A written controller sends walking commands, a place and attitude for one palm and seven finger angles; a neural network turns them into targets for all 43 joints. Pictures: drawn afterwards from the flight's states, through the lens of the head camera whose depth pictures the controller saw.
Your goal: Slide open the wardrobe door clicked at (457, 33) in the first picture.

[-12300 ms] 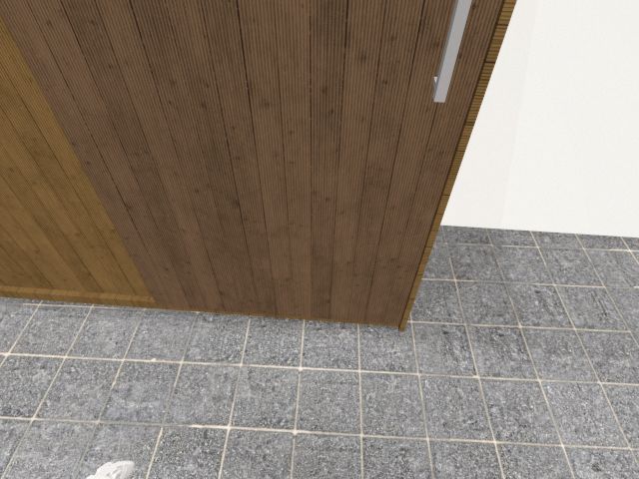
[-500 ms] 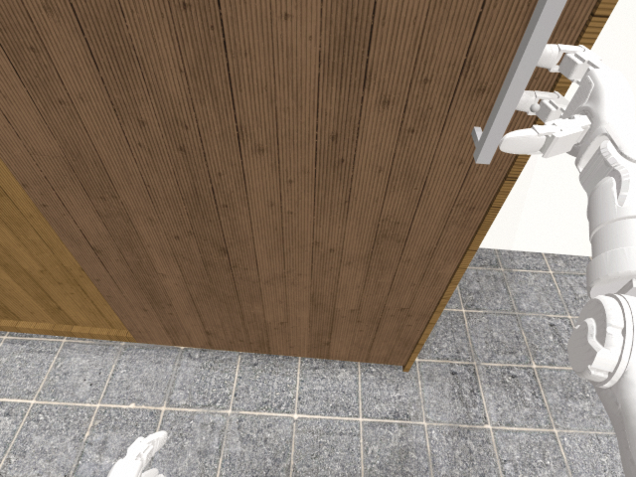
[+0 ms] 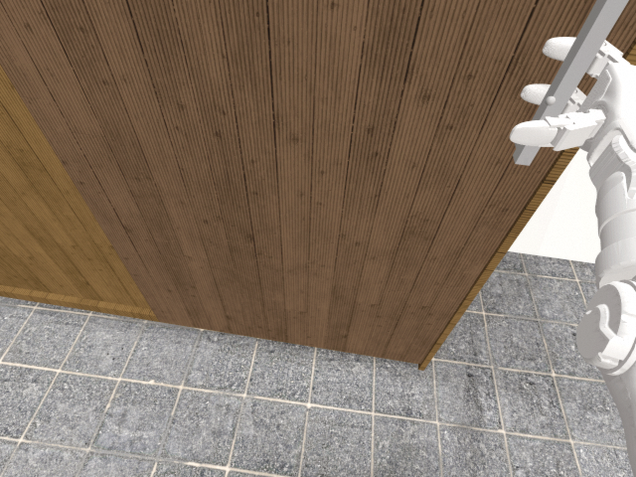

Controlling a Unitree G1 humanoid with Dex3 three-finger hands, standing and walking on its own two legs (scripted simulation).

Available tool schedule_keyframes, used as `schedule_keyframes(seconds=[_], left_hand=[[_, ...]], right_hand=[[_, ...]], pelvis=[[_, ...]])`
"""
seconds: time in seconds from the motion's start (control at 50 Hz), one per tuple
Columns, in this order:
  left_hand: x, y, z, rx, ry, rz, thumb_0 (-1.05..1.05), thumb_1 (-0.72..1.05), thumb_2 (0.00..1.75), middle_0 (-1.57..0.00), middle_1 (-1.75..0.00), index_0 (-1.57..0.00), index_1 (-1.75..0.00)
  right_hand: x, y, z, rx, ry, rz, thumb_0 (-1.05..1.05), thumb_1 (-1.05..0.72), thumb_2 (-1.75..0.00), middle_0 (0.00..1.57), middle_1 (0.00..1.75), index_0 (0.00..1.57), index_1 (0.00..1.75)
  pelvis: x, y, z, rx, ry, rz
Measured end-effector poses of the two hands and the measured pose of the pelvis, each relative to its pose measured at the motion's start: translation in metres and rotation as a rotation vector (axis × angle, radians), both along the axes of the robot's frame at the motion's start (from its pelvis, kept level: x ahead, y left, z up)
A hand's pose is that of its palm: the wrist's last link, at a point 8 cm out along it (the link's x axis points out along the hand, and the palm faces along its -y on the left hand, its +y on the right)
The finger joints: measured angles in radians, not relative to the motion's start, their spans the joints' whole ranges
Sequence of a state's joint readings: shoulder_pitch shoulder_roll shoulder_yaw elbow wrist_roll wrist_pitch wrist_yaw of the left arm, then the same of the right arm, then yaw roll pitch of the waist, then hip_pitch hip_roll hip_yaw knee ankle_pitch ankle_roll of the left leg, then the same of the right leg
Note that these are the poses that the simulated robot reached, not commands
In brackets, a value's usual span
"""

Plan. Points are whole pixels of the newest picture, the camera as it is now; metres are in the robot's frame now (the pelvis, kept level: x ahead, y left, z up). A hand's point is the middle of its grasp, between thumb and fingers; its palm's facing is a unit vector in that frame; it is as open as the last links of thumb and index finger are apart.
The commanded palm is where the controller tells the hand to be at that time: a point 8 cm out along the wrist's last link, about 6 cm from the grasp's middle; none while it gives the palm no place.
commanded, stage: slide the fingers in behind the handle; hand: right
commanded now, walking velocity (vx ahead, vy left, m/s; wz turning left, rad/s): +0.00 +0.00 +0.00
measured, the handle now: (562, 69) +0.55 -0.18 +0.26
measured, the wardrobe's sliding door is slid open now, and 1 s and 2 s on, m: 0.00 0.00 0.00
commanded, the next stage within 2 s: grip the handle and tug to test in 0.60 s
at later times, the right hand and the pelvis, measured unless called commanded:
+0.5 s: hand (552, 105) +0.49 -0.17 +0.25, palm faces +0.02 +1.00 -0.01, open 14.0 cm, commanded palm +0.48 -0.22 +0.24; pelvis +0.00 +0.00 +0.00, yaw -1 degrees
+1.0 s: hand (544, 103) +0.50 -0.16 +0.24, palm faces +0.01 +1.00 +0.00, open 11.8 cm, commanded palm +0.47 -0.21 +0.24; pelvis +0.01 -0.01 +0.00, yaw +0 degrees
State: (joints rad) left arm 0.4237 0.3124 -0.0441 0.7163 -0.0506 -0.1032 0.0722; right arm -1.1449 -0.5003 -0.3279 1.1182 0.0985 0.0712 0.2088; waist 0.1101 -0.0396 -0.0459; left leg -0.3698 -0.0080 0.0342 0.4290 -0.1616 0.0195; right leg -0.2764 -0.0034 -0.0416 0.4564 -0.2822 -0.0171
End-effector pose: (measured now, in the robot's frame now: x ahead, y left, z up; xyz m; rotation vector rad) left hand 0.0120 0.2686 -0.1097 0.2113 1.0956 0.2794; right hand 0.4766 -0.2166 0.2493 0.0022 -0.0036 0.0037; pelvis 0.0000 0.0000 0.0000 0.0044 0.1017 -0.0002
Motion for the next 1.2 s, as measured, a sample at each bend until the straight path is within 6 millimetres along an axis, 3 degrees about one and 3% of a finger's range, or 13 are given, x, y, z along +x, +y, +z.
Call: schedule_keyframes(seconds=[0.16,0.46,0.8,0.96,1.2], left_hand=[[0.011,-0.001,0.001,-0.011,-0.049,0.001,0.01,0.91,0.9,-0.2,-0.3,-0.2,-0.3],[0.041,-0.005,0.003,-0.016,-0.106,-0.052,0.01,0.91,0.9,-0.2,-0.3,-0.2,-0.3],[0.021,-0.008,0.001,-0.011,-0.039,-0.017,0.01,0.91,0.9,-0.2,-0.3,-0.2,-0.3],[0.029,-0.015,-0.001,-0.027,-0.044,-0.022,0.01,0.91,0.9,-0.2,-0.3,-0.2,-0.3],[0.059,-0.017,0.004,-0.029,-0.121,-0.057,0.01,0.91,0.9,-0.2,-0.3,-0.2,-0.3]], right_hand=[[-0.002,0.006,-0.003,-0.007,0.002,-0.025,-0.01,0.5,-0.3,0.3,1.2,0.29,1.2],[-0.006,-0.003,-0.001,-0.017,0.017,-0.023,-0.01,0.5,-0.3,0.3,1.2,0.3,1.2],[0.008,-0.002,-0.004,-0.008,-0.001,-0.006,-0.01,0.48,-0.31,0.3,1.21,0.3,1.21],[0.006,0.002,-0.007,-0.001,0.009,-0.011,-0.01,0.25,-0.41,0.33,1.24,0.33,1.24],[-0.004,-0.006,-0.004,-0.016,0.018,-0.03,0.0,-0.27,-0.63,0.38,1.31,0.38,1.31]], pelvis=[[-0.001,0.002,0.0,-0.002,-0.005,0.008],[-0.002,0.003,0.0,-0.001,-0.002,-0.01],[0.006,-0.003,0.0,0.002,0.015,0.002],[0.009,-0.006,0.0,0.004,0.005,0.003],[0.008,-0.005,0.001,0.004,-0.012,-0.004]])
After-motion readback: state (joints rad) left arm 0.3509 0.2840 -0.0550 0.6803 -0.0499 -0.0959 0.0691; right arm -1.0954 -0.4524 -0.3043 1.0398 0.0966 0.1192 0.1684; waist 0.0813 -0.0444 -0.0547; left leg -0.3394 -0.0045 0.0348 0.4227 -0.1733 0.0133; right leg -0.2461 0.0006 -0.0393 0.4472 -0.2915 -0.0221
